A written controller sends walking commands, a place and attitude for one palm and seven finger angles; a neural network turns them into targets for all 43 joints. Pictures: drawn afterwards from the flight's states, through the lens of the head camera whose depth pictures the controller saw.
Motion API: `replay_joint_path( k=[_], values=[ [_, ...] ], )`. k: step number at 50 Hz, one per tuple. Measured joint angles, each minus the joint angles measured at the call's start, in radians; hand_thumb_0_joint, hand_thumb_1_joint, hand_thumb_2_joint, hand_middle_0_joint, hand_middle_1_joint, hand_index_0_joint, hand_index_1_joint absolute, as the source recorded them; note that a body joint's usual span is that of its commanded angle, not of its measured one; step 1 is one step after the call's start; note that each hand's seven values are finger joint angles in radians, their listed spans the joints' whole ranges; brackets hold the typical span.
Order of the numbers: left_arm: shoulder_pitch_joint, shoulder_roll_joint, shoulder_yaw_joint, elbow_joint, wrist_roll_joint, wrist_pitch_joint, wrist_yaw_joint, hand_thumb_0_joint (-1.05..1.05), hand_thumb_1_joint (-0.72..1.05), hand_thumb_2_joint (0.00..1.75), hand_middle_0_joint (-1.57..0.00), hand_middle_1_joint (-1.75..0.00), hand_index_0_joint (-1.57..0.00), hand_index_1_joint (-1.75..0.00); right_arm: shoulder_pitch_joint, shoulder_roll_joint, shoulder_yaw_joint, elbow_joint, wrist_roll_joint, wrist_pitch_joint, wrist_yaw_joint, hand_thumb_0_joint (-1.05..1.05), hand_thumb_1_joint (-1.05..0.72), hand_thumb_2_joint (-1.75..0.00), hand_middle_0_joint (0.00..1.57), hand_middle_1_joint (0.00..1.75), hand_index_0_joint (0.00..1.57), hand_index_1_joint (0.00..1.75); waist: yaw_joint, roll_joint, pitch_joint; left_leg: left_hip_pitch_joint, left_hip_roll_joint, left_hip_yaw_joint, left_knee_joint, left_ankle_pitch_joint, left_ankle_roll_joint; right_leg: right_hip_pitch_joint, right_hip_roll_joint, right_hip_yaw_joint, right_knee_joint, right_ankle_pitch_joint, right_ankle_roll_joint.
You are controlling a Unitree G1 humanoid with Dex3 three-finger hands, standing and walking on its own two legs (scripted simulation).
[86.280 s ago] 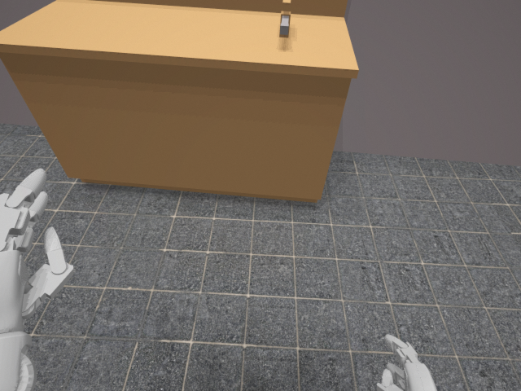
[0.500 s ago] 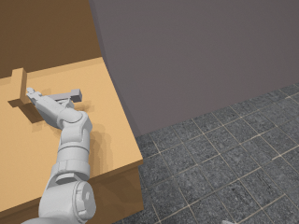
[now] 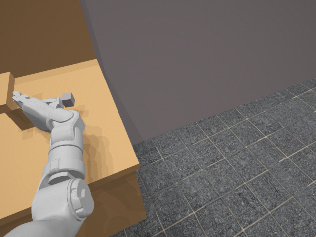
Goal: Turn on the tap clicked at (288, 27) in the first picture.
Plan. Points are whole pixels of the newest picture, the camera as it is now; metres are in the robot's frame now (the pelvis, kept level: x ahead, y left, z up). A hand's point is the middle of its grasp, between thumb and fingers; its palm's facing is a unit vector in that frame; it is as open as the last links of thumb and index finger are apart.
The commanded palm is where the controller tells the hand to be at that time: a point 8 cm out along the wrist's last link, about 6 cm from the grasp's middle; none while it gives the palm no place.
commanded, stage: lift the hand up off the lever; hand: left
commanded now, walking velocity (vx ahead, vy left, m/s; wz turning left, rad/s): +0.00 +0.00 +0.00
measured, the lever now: (68, 99) +0.47 +0.25 +0.10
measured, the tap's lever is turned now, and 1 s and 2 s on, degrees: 79 70 60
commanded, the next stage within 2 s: draw the hand back beside the body in 0.68 s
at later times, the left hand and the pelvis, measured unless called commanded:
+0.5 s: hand (57, 101) +0.44 +0.25 +0.13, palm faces +0.86 -0.51 -0.06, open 7.7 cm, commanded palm +0.38 +0.27 +0.18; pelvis +0.01 +0.01 +0.00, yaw +0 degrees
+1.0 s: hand (55, 113) +0.39 +0.25 +0.12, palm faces +0.63 -0.77 -0.06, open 7.7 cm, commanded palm +0.34 +0.27 +0.18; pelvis +0.01 +0.01 +0.01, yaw -2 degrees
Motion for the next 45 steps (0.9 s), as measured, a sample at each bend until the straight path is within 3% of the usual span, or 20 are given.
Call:
replay_joint_path(
  k=[40,42,45],
  values=[
    [0.044,-0.065,-0.022,-0.133,-0.012,0.119,-0.023,0.02,0.9,0.9,-0.2,-0.16,-0.19,-0.16,-0.052,0.021,0.009,-0.008,-0.004,-0.021,0.006,0.01,-0.9,-0.9,0.2,0.3,0.2,0.3,0.039,0.003,0.01,0.06,-0.008,0.012,-0.029,-0.005,0.008,0.057,-0.008,0.013,-0.026,-0.005,0.011],
    [0.078,-0.059,-0.034,-0.179,-0.028,0.137,-0.068,0.02,0.9,0.9,-0.16,-0.15,-0.19,-0.16,-0.053,0.022,0.013,-0.017,0.009,-0.003,-0.007,0.01,-0.9,-0.9,0.2,0.3,0.2,0.3,0.04,0.0,0.018,0.077,-0.007,0.019,-0.039,-0.003,0.01,0.07,-0.008,0.02,-0.03,-0.004,0.012],
    [0.171,-0.042,-0.06,-0.265,-0.077,0.154,-0.21,0.02,0.9,0.9,-0.09,-0.11,-0.18,-0.16,-0.044,0.02,0.019,-0.039,0.035,0.019,-0.042,0.01,-0.9,-0.9,0.2,0.3,0.2,0.3,0.049,0.001,0.033,0.129,-0.003,0.032,-0.069,0.004,0.013,0.114,-0.004,0.033,-0.054,0.006,0.013]
  ],
)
